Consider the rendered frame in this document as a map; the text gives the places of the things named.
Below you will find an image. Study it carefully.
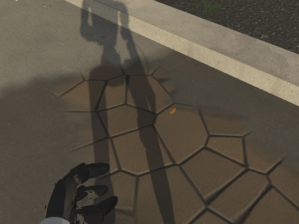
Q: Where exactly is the robot left hand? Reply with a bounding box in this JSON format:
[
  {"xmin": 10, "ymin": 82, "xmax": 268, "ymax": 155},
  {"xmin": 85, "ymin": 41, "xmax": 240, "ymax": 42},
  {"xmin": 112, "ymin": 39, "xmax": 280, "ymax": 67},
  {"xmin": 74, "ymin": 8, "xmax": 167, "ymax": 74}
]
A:
[{"xmin": 45, "ymin": 162, "xmax": 118, "ymax": 224}]

